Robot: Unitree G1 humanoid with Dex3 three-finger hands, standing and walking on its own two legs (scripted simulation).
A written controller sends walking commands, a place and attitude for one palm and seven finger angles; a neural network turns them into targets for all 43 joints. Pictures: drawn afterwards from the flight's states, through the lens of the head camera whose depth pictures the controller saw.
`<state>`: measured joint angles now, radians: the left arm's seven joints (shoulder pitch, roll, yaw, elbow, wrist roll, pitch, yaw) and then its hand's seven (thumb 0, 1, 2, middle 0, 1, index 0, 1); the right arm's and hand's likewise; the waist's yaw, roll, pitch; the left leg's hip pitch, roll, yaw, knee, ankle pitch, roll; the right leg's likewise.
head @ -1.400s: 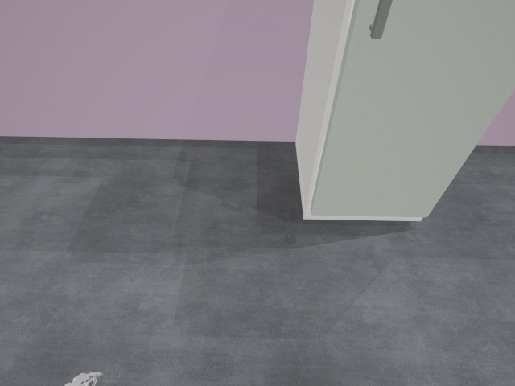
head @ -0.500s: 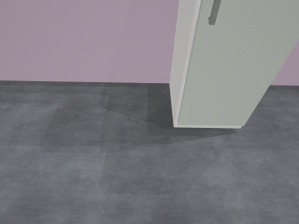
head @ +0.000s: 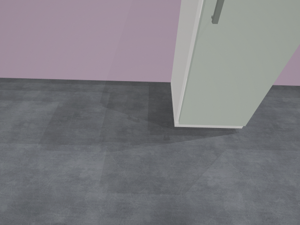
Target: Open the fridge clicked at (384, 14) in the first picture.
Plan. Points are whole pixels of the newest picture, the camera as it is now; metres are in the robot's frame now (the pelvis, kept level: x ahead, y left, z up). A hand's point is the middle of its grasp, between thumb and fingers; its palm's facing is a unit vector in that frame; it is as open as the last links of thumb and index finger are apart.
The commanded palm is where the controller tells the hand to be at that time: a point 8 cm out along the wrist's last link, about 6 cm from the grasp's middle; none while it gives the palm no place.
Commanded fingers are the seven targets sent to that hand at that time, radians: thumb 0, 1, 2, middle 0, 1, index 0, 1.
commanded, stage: look at it before walking up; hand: left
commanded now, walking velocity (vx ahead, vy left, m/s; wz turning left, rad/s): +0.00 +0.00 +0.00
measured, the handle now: out of the picture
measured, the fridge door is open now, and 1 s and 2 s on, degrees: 0 0 0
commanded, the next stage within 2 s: walk to a spot facing it in 0.04 s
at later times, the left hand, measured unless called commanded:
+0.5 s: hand out of the picture +0.06 +0.20 -0.18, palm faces -0.12 -0.96 -0.27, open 7.4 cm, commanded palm none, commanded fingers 0.00 0.90 0.90 -0.20 -0.30 -0.20 -0.30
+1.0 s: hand out of the picture +0.11 +0.22 -0.19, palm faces -0.32 -0.92 -0.23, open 7.4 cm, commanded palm none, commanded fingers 0.00 0.90 0.90 -0.20 -0.30 -0.20 -0.30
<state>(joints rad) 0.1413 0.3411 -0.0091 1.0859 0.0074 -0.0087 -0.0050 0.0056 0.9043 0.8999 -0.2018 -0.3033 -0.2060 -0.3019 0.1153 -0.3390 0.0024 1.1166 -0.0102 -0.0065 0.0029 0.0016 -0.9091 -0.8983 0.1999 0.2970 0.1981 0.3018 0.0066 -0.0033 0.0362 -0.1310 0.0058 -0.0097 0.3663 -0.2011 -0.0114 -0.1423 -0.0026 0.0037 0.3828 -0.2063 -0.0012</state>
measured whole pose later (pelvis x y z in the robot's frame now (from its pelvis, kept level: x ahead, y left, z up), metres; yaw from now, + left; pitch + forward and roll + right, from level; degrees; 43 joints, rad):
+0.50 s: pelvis -0.01 -0.01 -0.02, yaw -9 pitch -2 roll +2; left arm 0.22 0.25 0.03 0.96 0.01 0.06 -0.02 0.01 0.91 0.90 -0.20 -0.30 -0.20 -0.30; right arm 0.15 -0.24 -0.03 0.99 -0.02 0.03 -0.01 0.00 -0.91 -0.90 0.20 0.30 0.20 0.30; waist 0.03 0.00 0.09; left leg -0.23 0.07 0.13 0.60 -0.33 -0.02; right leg -0.33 0.01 0.01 0.73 -0.39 0.01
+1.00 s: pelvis -0.03 +0.04 -0.01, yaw -24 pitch +1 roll +0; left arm 0.23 0.28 0.09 0.92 0.02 0.07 -0.01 0.01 0.91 0.90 -0.20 -0.30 -0.20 -0.30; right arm 0.13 -0.21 -0.04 0.89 -0.01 0.01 -0.03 0.00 -0.91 -0.90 0.20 0.30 0.20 0.30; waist 0.04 -0.07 0.04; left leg -0.25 0.01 0.03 0.55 -0.30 0.00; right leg -0.45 0.09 0.16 0.76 -0.37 0.02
